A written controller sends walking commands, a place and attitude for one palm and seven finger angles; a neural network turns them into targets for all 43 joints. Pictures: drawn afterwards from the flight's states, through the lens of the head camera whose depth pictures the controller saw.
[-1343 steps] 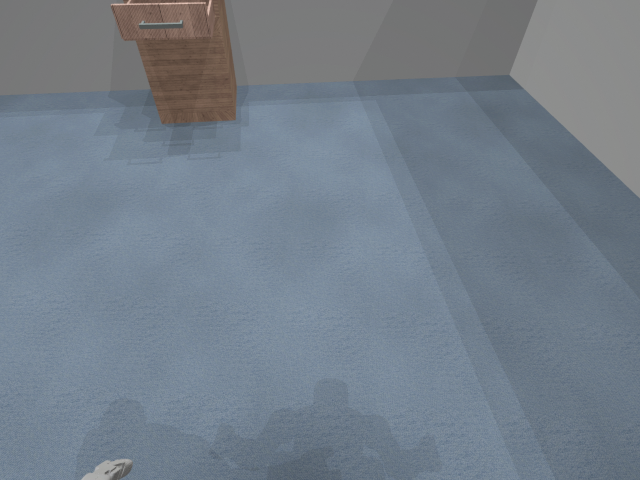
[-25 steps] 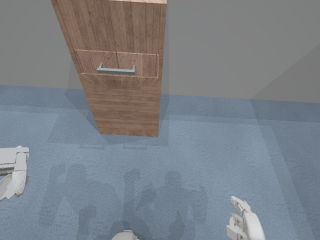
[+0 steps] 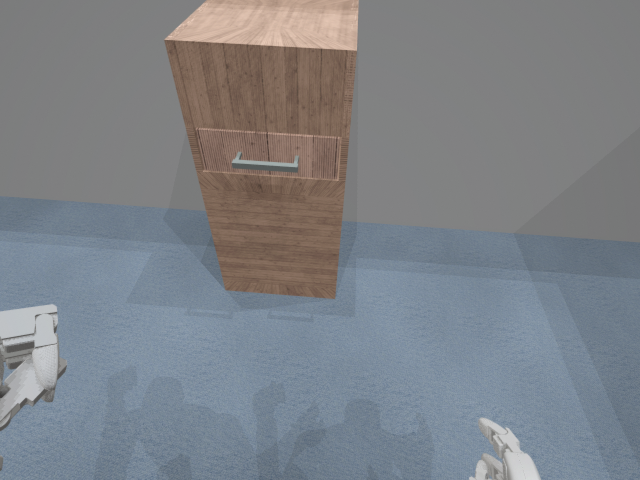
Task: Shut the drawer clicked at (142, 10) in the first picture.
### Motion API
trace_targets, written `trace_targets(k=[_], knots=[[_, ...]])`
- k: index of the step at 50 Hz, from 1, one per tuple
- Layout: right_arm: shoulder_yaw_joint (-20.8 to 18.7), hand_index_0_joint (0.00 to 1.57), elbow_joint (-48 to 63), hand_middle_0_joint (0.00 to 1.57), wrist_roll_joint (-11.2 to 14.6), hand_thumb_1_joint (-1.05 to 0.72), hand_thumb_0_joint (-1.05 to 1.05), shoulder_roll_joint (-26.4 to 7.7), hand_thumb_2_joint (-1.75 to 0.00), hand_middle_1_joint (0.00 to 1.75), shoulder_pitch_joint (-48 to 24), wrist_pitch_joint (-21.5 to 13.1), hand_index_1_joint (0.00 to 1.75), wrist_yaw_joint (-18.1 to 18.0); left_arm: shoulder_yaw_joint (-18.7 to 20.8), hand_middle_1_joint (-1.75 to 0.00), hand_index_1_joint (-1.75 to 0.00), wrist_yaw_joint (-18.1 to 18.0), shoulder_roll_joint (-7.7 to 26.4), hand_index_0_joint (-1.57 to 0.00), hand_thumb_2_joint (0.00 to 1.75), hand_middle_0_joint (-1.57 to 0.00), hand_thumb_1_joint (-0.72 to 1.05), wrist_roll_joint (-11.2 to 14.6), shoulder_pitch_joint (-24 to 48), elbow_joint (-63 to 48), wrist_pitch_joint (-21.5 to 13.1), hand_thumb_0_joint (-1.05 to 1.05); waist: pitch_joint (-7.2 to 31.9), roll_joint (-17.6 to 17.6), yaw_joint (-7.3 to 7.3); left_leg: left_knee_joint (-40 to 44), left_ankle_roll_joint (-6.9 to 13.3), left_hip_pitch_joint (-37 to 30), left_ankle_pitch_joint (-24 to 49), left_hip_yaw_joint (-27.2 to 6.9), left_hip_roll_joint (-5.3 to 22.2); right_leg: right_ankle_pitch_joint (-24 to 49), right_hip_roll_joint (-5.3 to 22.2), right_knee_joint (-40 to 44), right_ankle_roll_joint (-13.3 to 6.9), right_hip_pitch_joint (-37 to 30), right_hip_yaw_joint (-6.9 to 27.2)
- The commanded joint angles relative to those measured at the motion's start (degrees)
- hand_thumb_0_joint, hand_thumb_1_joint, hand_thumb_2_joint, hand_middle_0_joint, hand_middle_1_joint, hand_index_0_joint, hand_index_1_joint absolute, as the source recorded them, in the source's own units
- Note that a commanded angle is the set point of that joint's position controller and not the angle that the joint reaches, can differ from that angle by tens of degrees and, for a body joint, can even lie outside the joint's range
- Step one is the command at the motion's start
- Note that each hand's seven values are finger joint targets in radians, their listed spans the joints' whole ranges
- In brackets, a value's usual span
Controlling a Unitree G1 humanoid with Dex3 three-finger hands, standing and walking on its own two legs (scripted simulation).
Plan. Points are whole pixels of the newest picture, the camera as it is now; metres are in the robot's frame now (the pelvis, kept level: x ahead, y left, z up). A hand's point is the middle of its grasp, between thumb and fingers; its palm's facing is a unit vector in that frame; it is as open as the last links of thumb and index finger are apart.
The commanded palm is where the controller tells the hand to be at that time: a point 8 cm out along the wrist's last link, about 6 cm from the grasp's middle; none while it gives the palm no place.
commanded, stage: stop stepping back and stand still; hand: left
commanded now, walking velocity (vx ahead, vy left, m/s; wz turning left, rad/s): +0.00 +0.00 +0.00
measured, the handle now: (266, 161) +0.91 +0.20 -0.12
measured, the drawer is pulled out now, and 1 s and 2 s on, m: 0.00 0.00 0.00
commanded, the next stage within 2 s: let the arm hang, fingers relaxed in 0.30 s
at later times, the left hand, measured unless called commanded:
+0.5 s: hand (97, 409) +0.19 +0.27 +0.02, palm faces +0.21 -0.87 -0.45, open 3.1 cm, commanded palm none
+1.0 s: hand out of the picture -0.06 +0.22 -0.16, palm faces +0.04 -0.96 -0.27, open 5.5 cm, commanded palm none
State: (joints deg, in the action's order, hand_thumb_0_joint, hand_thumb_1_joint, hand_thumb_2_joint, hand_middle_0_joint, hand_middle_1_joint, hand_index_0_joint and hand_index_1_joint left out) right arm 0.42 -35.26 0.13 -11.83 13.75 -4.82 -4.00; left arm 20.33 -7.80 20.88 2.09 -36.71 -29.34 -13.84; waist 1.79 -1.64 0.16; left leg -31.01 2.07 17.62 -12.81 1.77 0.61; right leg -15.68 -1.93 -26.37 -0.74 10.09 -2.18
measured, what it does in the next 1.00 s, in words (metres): stands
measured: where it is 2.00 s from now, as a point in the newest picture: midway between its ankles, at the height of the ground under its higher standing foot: outside the picture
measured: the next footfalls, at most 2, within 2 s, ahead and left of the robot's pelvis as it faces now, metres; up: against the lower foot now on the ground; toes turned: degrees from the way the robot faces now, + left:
none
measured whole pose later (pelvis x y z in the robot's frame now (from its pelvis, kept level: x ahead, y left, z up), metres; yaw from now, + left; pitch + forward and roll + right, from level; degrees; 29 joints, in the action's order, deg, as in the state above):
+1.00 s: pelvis -0.01 +0.01 +0.01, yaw +2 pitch -1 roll -1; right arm -0.5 -61.9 -1.1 -12.1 14.6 1.3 -1.0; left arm 0.5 -0.7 14.5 -0.7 -19.0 64.1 1.3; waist -3.9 -1.4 0.6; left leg -24.4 3.1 15.3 -8.1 0.5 -2.2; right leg -13.7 -1.0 -23.5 -0.6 8.7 -1.0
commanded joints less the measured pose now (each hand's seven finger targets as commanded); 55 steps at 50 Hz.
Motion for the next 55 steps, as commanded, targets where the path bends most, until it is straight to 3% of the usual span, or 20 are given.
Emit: trace_targets(k=[1,3,6,8,13,16,19,20,21,22,25,27,29,31,36,41,43,48,50,55], knots=[[-2.02,0.20,8.96,0.20,-0.14,-0.90,0.00,-7.12,-0.90,0.30,-7.08,-4.07,0.30,-1.46,4.42,-1.60,-1.60,-1.37,8.72,-1.40,0.90,-1.40,0.90,-0.52,7.44,-11.34,-2.38,0.00,-3.96,-3.41,-1.07,18.23,1.53,-1.85,-17.08,-12.73,7.45,-7.91,2.07,3.88,1.05,6.67,3.46],[-1.57,0.20,9.26,0.20,-0.33,-0.90,0.00,-6.81,-0.90,0.30,-7.72,-4.85,0.30,-1.87,4.53,-1.60,-1.60,-1.49,9.13,-1.40,0.90,-1.40,0.90,-1.17,8.78,-13.65,-2.34,0.00,-2.45,-6.71,-0.40,23.93,2.41,3.08,-23.73,-15.79,9.60,-4.16,0.75,-2.80,1.55,0.31,2.11],[-1.56,0.20,9.54,0.20,-0.65,-0.90,0.00,-6.29,-0.90,0.30,-7.23,-6.00,0.30,-1.51,5.18,-1.60,-1.60,-1.52,9.53,-1.40,0.90,-1.40,0.90,-1.48,6.56,-16.29,-2.21,0.00,0.64,-7.85,0.13,22.45,2.00,2.15,-19.43,-12.80,8.33,-1.47,1.00,-1.23,1.19,-3.27,1.74],[-1.45,0.20,9.74,0.20,-0.69,-0.90,0.00,-6.02,-0.90,0.30,-7.30,-6.37,0.30,-1.11,5.99,-1.60,-1.60,-1.40,9.79,-1.40,0.90,-1.40,0.90,-1.05,2.38,-16.46,-2.01,0.00,2.20,-4.93,0.23,19.66,1.22,1.33,-14.73,-10.60,6.44,-0.19,1.56,2.00,0.86,-4.83,2.30],[-2.09,0.20,9.01,0.20,-0.71,-0.90,0.00,-6.32,-0.90,0.30,-7.37,-5.22,0.30,-0.26,6.46,-1.60,-1.60,-1.14,8.96,-1.40,0.90,-1.40,0.90,0.21,-1.44,-13.24,-2.12,0.00,0.74,1.60,-0.63,9.91,-0.66,-2.76,-3.60,-6.47,2.93,-0.51,4.84,9.71,-1.03,1.61,7.80],[-2.25,0.20,8.16,0.20,-0.49,-0.90,0.00,-6.49,-0.90,0.30,-7.23,-4.62,0.30,-0.53,6.11,-1.60,-1.60,-1.17,8.57,-1.40,0.90,-1.40,0.90,0.45,0.61,-11.22,-2.01,0.00,0.53,0.87,-0.88,9.47,-0.52,-5.73,0.00,-6.27,3.36,1.62,4.42,9.56,-0.59,4.17,7.39],[-2.28,0.20,8.06,0.20,-0.27,-0.90,0.00,-6.71,-0.90,0.30,-7.26,-4.58,0.30,-1.03,5.86,-1.60,-1.60,-1.17,8.92,-1.40,0.90,-1.40,0.90,0.30,1.89,-11.19,-1.96,0.00,2.33,-1.24,-0.51,10.48,-0.16,-7.51,5.26,-6.50,4.09,6.88,3.60,7.03,0.21,2.10,5.83],[-5.78,0.20,-6.69,0.20,0.28,-0.90,0.00,-17.46,-0.90,0.30,-9.43,-6.40,0.30,4.17,-14.60,-1.60,-1.60,7.01,2.84,-1.40,0.90,-1.40,0.90,-4.86,8.97,35.84,7.17,0.00,-0.11,-0.95,-2.31,-1.23,0.59,-3.17,21.92,-7.78,5.23,19.45,8.34,-2.15,-0.91,7.82,3.26],[-5.75,0.20,-5.91,0.20,0.83,-0.90,0.00,-13.86,-0.90,0.30,-4.36,-2.61,0.30,4.33,-12.97,-1.56,-1.56,7.49,2.16,-1.36,0.90,-1.36,0.90,-3.90,8.92,37.07,11.43,0.00,4.74,0.48,-1.71,-1.12,-0.23,-7.76,24.45,-6.34,4.99,16.55,7.90,-1.09,-0.93,7.10,5.84],[-5.63,0.20,-5.14,0.20,0.69,-0.90,0.00,-12.81,-0.90,0.30,-3.33,-1.89,0.30,4.12,-13.83,-1.51,-1.51,7.55,0.84,-1.32,0.90,-1.32,0.90,-4.02,9.10,36.82,12.46,0.00,5.31,1.68,-1.69,-1.84,-0.36,-9.45,27.05,-6.05,5.33,16.12,7.38,-1.48,-0.60,7.62,5.29],[-4.19,0.20,-5.58,0.20,-0.55,-0.90,0.00,-12.68,-0.90,0.30,-3.74,0.33,0.30,3.93,-14.61,-1.38,-1.38,7.21,0.81,-1.20,0.90,-1.20,0.90,-4.04,14.65,44.78,12.83,0.00,4.45,8.81,-0.73,1.44,2.59,-4.51,21.02,-10.64,6.66,6.64,5.39,-3.63,-1.30,5.55,4.25],[-3.92,0.20,-6.35,0.20,-1.22,-0.90,0.00,-13.31,-0.90,0.30,-5.14,1.16,0.30,3.83,-15.07,-1.30,-1.30,7.14,1.96,-1.12,0.90,-1.12,0.90,-4.09,17.58,51.80,13.09,0.00,3.36,9.89,-0.15,3.19,2.80,-2.85,19.97,-11.30,6.16,6.95,5.65,-3.19,-1.78,3.63,5.25],[-3.60,0.20,-8.16,0.20,-1.51,-0.90,0.00,-13.24,-0.90,0.30,-6.36,2.17,0.30,3.70,-15.69,-1.21,-1.21,6.96,2.77,-1.04,0.90,-1.04,0.90,-3.80,19.75,58.95,13.53,0.00,0.89,6.21,0.07,4.96,2.44,-2.28,15.79,-10.56,5.01,5.64,6.20,-1.14,-2.03,3.08,6.33],[-3.14,0.20,-10.03,0.20,-1.67,-0.90,0.00,-12.61,-0.90,0.30,-6.89,3.21,0.30,3.62,-16.52,-1.12,-1.12,6.84,2.98,-0.96,0.90,-0.96,0.90,-3.59,21.11,65.28,13.91,0.00,-1.47,-0.85,0.00,7.88,1.96,-1.91,8.46,-10.81,4.44,1.08,6.24,1.26,-2.32,3.28,7.39],[-2.36,0.20,-15.28,0.20,-1.41,-0.90,0.00,-9.79,-0.90,0.30,-4.43,4.63,0.30,3.18,-18.17,-0.91,-0.91,6.95,1.54,-0.76,0.90,-0.76,0.90,-2.97,19.81,77.48,13.82,0.00,-3.18,-9.04,-0.20,11.98,1.06,-2.46,-4.70,-10.98,3.87,-4.08,5.99,5.44,-2.91,3.43,7.82],[-2.80,0.20,-19.21,0.20,-1.19,-0.90,0.00,-9.48,-0.90,0.30,-1.13,4.85,0.30,2.61,-18.30,-0.69,-0.69,7.06,0.56,-0.56,0.90,-0.56,0.90,-2.88,18.37,84.67,13.55,0.00,-0.75,-6.14,-0.16,13.35,1.41,-4.76,-6.69,-12.20,4.89,-2.70,5.85,6.79,-3.13,1.43,6.62],[-2.97,0.20,-20.65,0.20,-0.99,-0.90,0.00,-9.74,-0.90,0.30,-0.11,4.78,0.30,2.43,-18.66,-0.60,-0.60,6.96,0.23,-0.48,0.90,-0.48,0.90,-2.86,18.76,86.74,13.37,0.00,-1.35,-1.50,-0.39,12.77,1.57,-6.07,-3.62,-11.98,5.35,-1.54,6.12,7.46,-3.14,1.97,6.51],[-2.93,0.20,-24.01,0.20,-0.86,-0.90,0.00,-9.04,-0.90,0.30,1.57,4.84,0.30,2.30,-19.21,-0.39,-0.39,6.60,-0.46,-0.28,0.90,-0.28,0.90,-2.71,18.45,90.43,13.24,0.00,-4.48,2.25,-0.57,13.07,1.53,-6.81,-2.09,-10.94,5.28,-2.14,6.59,8.69,-3.14,3.97,6.75],[-2.88,0.20,-25.03,0.20,-0.91,-0.90,0.00,-8.78,-0.90,0.30,1.97,4.91,0.30,2.26,-19.33,-0.30,-0.30,6.44,-0.64,-0.20,0.90,-0.20,0.90,-2.66,18.63,91.30,13.30,0.00,-5.49,2.34,-0.73,13.65,1.45,-7.06,-2.92,-10.90,5.31,-3.11,6.44,8.73,-3.10,4.87,6.96],[-2.75,0.20,-26.60,0.20,-0.97,-0.90,0.00,-7.83,-0.90,0.30,2.03,4.73,0.30,2.30,-19.29,-0.30,-0.30,6.17,-1.08,-0.20,0.90,-0.20,0.90,-2.74,18.54,92.50,13.24,0.00,-6.21,3.18,-0.48,14.27,1.47,-6.64,-2.16,-10.16,5.34,-2.16,6.59,8.54,-2.86,4.54,6.93]])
